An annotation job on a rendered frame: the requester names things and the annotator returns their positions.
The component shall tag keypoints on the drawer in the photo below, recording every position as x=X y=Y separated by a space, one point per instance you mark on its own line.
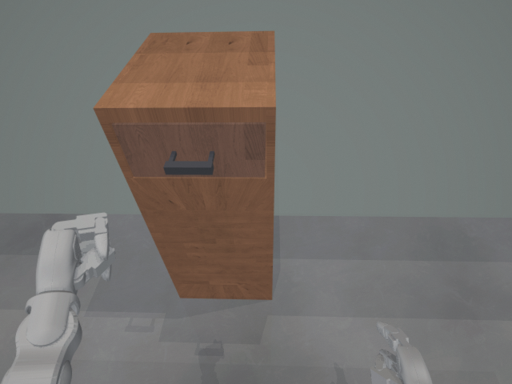
x=239 y=147

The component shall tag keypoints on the right robot hand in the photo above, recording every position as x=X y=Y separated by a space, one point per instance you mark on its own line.
x=407 y=367

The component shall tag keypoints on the left robot hand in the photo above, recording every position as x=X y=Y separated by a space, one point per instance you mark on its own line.
x=60 y=252

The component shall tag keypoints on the robot left forearm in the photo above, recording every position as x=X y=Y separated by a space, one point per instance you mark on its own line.
x=46 y=340

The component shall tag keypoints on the cabinet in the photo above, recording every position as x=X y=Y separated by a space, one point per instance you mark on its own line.
x=215 y=234

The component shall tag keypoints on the handle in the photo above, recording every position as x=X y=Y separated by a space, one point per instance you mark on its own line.
x=189 y=167

